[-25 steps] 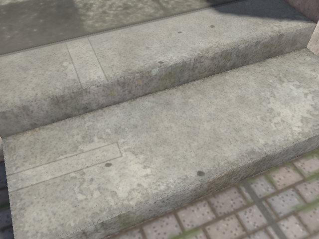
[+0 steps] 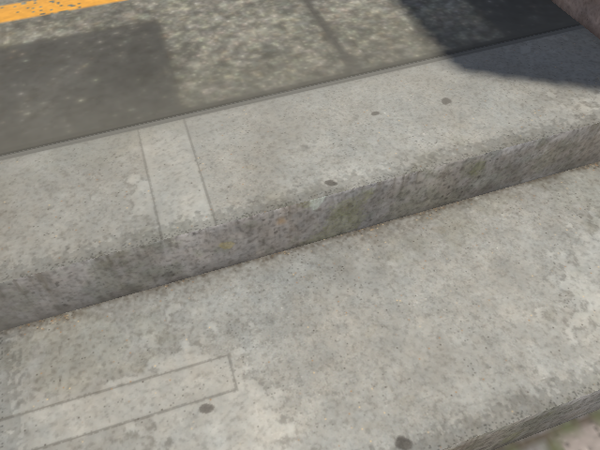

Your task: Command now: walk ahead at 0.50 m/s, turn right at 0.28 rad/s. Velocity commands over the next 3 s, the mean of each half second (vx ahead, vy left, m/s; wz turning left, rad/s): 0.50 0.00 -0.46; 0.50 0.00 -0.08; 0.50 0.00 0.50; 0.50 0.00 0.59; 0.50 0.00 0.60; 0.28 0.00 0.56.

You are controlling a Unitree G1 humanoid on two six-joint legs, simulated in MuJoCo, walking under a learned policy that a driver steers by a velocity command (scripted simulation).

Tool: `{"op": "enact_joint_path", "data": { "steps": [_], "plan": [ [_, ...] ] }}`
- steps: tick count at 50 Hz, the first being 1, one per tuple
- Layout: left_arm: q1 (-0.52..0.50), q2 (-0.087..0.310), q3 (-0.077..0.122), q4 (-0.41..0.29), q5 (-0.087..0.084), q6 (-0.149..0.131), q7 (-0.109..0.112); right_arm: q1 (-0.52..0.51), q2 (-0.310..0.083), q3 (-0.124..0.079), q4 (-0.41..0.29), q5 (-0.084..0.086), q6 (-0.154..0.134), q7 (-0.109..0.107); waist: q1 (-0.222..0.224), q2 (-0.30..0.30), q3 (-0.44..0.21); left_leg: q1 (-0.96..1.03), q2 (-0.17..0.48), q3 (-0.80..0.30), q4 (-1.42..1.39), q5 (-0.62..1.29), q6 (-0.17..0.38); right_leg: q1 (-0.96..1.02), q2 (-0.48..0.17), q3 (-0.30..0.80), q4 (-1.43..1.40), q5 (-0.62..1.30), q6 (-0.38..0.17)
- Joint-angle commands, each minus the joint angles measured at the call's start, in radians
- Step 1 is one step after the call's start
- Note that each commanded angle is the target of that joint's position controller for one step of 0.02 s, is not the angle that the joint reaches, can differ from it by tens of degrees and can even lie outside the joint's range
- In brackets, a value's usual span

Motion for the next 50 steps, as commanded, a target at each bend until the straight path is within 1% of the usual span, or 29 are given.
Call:
{"op": "enact_joint_path", "data": {
  "steps": [1,3,5,6,7,8,9,12,16,20,26,28,29,30,31,32,33,34,35,36,37,38,39,40,42,43,45,47,50],
  "plan": [
    [-0.004,0.151,0.03,-0.041,0.009,-0.003,0.007,-0.029,-0.054,-0.003,-0.062,0.004,-0.016,-0.017,-0.036,-0.117,0.023,0.069,-0.036,0.023,-0.021,-0.017,0.019,-0.076,-0.282,0.199,-0.001,0.507,-0.159],
    [-0.055,0.175,0.04,-0.056,0.012,0.0,0.013,0.049,-0.074,-0.013,-0.055,-0.001,-0.027,-0.032,-0.089,-0.108,0.002,0.163,-0.062,0.013,-0.095,-0.087,0.048,-0.064,-0.283,0.221,0.112,0.675,-0.144],
    [-0.116,0.171,0.046,-0.074,-0.02,0.0,0.008,0.318,-0.107,-0.038,0.02,-0.004,-0.048,-0.054,-0.214,-0.045,-0.118,0.529,-0.077,0.012,-0.294,0.014,0.077,-0.182,-0.179,0.159,0.467,0.758,-0.088],
    [-0.135,0.094,0.027,-0.119,-0.032,-0.009,0.003,0.444,-0.229,-0.069,0.028,-0.03,-0.055,-0.069,-0.239,0.093,-0.2,0.717,0.198,-0.289,-0.414,-0.055,0.122,-0.38,-0.079,0.103,0.786,0.336,-0.037],
    [-0.006,0.012,0.017,-0.126,-0.027,0.0,0.008,0.394,-0.3,-0.083,0.021,-0.027,-0.043,-0.063,-0.121,0.185,-0.201,0.765,0.39,-0.613,-0.51,0.033,0.194,-0.61,0.03,0.107,0.954,-0.251,-0.021],
    [-0.018,0.061,0.028,-0.112,0.001,0.025,0.007,0.303,-0.224,-0.078,0.005,-0.004,-0.026,-0.051,-0.103,0.063,-0.125,0.646,0.392,-0.655,-0.543,-0.299,0.245,-0.679,-0.045,0.122,1.12,-0.207,-0.016],
    [-0.073,0.078,0.036,-0.12,0.019,0.034,-0.002,0.215,-0.113,-0.052,-0.016,0.006,-0.025,-0.042,-0.084,0.004,-0.005,0.533,0.334,-0.529,-0.574,-0.481,0.23,-0.736,-0.091,0.115,1.169,-0.138,-0.016],
    [-0.116,0.028,0.038,-0.16,0.026,0.055,-0.03,0.204,-0.017,-0.026,0.02,0.01,-0.043,-0.044,-0.028,0.068,0.082,0.366,0.214,-0.224,-0.602,-0.307,0.139,-0.766,-0.135,0.104,1.254,-0.021,0.004],
    [-0.273,-0.036,0.02,-0.267,0.02,0.084,-0.018,0.321,-0.031,-0.031,0.079,0.001,-0.073,-0.035,-0.044,0.043,0.055,0.397,0.222,-0.082,-0.57,-0.087,0.152,-1.004,-0.1,0.086,1.501,-0.036,0.009],
    [-0.421,-0.03,0.015,-0.39,0.024,0.102,0.011,0.38,-0.047,-0.032,0.103,-0.009,-0.084,-0.031,-0.039,0.043,0.07,0.468,0.24,-0.003,-0.594,-0.009,0.135,-1.206,-0.089,0.104,1.546,-0.084,-0.009],
    [-0.686,-0.086,-0.018,-0.55,0.021,0.093,0.038,0.557,-0.031,-0.028,0.17,-0.017,-0.092,-0.052,-0.1,0.032,0.108,0.832,0.277,0.057,-0.639,0.111,0.123,-1.623,-0.114,0.048,1.631,-0.371,-0.075],
    [-0.769,-0.111,-0.043,-0.605,0.02,0.079,0.018,0.563,-0.015,-0.024,0.171,-0.01,-0.07,-0.063,-0.111,0.019,0.103,0.812,0.22,0.125,-0.702,0.17,0.123,-1.54,-0.131,-0.059,1.442,-0.375,-0.059],
    [-0.756,-0.134,-0.066,-0.621,0.011,0.081,-0.01,0.517,-0.021,-0.02,0.154,0.013,-0.045,-0.072,-0.087,0.008,0.074,0.68,0.186,0.184,-0.791,0.336,0.149,-1.304,-0.144,-0.159,1.258,-0.29,-0.068],
    [-0.711,-0.133,-0.069,-0.603,0.007,0.082,-0.026,0.479,0.003,-0.012,0.132,0.028,-0.031,-0.077,-0.066,-0.028,0.022,0.57,0.142,0.251,-0.777,0.62,0.149,-0.992,-0.1,-0.222,1.086,-0.171,-0.078],
    [-0.617,-0.112,-0.061,-0.576,-0.016,0.086,-0.04,0.505,-0.055,-0.017,0.103,0.053,-0.033,-0.074,-0.043,-0.023,-0.084,0.476,0.198,0.226,-0.665,1.175,0.187,-0.623,-0.017,-0.274,0.947,-0.123,-0.086],
    [-0.349,-0.03,-0.025,-0.513,-0.009,0.091,-0.034,0.499,-0.191,-0.045,0.076,0.047,-0.049,-0.057,0.059,0.131,-0.266,0.527,0.25,0.186,-0.404,1.714,0.189,-0.369,0.074,-0.251,0.97,-0.155,-0.109],
    [-0.103,0.024,0.006,-0.459,-0.013,0.095,-0.027,0.431,-0.294,-0.079,0.056,0.071,-0.073,-0.026,0.184,0.232,-0.42,0.571,0.241,0.165,-0.135,1.807,0.151,-0.167,0.073,-0.122,0.81,-0.095,-0.15],
    [-0.016,0.115,0.041,-0.409,-0.015,0.076,-0.016,0.409,-0.254,-0.076,0.007,0.105,-0.105,0.009,0.219,0.156,-0.488,0.256,0.137,0.096,0.255,1.398,0.086,0.106,-0.09,0.263,0.635,-0.16,-0.221],
    [-0.002,0.263,0.09,-0.382,0.0,0.066,-0.013,0.422,-0.13,-0.064,-0.034,0.104,-0.108,0.046,0.153,-0.143,-0.638,0.068,-0.14,0.003,0.826,-0.179,0.014,0.237,-0.469,0.887,0.272,0.083,-0.283],
    [-0.025,0.283,0.108,-0.352,0.008,0.066,-0.007,0.356,-0.096,-0.082,-0.04,0.075,-0.115,0.04,0.116,-0.014,-0.679,0.049,-0.151,-0.276,1.05,-0.066,0.052,0.157,-0.43,0.989,0.181,0.16,-0.182],
    [-0.14,0.258,0.101,-0.313,0.015,0.049,-0.013,0.312,-0.011,-0.067,-0.081,0.078,-0.092,0.015,0.019,0.055,-0.505,-0.011,-0.091,-0.212,1.137,0.006,0.054,-0.024,-0.424,0.859,0.177,0.055,-0.154],
    [-0.182,0.165,0.078,-0.269,0.011,0.029,-0.016,0.273,0.032,-0.053,-0.099,0.048,-0.076,-0.007,-0.028,0.128,-0.294,-0.046,-0.031,-0.159,1.089,0.044,0.062,-0.196,-0.391,0.712,0.199,0.042,-0.119],
    [-0.243,0.062,0.051,-0.239,0.02,0.009,-0.017,0.27,0.075,-0.037,-0.122,0.013,-0.065,-0.025,-0.09,0.07,-0.151,-0.105,-0.01,-0.164,1.099,0.05,0.073,-0.344,-0.359,0.581,0.221,0.122,-0.109],
    [-0.137,0.029,0.005,-0.163,0.069,-0.006,-0.06,0.281,0.004,-0.037,-0.094,-0.046,-0.074,0.053,-0.035,-0.067,-0.046,-0.202,-0.055,-0.352,1.191,0.165,0.113,-0.448,-0.272,0.465,0.245,-0.057,-0.04],
    [-0.075,0.001,-0.011,-0.072,0.093,0.0,-0.076,0.258,0.042,-0.027,-0.101,-0.006,-0.097,0.097,-0.095,-0.025,-0.044,-0.366,-0.088,-0.389,1.233,0.219,0.188,-0.447,-0.297,0.445,0.233,0.116,0.003],
    [-0.123,0.009,-0.008,-0.067,0.085,-0.016,-0.072,0.251,0.073,-0.01,-0.097,-0.004,-0.107,0.097,-0.129,-0.005,-0.047,-0.419,-0.074,-0.399,1.144,0.224,0.216,-0.417,-0.289,0.335,0.197,0.126,0.037],
    [-0.219,-0.022,-0.015,-0.075,0.072,-0.056,-0.06,0.212,0.041,-0.006,-0.096,-0.004,-0.108,0.077,-0.177,-0.012,-0.088,-0.42,-0.048,-0.343,1.0,0.262,0.234,-0.422,-0.228,0.145,0.119,0.105,0.076],
    [-0.224,0.022,-0.002,-0.103,0.074,-0.078,-0.044,0.116,-0.04,-0.029,-0.126,0.005,-0.106,0.079,-0.152,-0.049,-0.117,-0.328,-0.052,-0.228,0.855,0.278,0.181,-0.464,-0.167,0.003,0.06,0.211,0.08],
    [-0.089,0.106,0.015,-0.111,0.092,-0.089,-0.025,0.03,-0.061,-0.043,-0.153,0.022,-0.113,0.086,-0.085,-0.091,-0.136,-0.348,-0.081,-0.161,0.666,0.266,0.09,-0.301,-0.188,-0.052,0.056,0.601,0.09]
  ]
}}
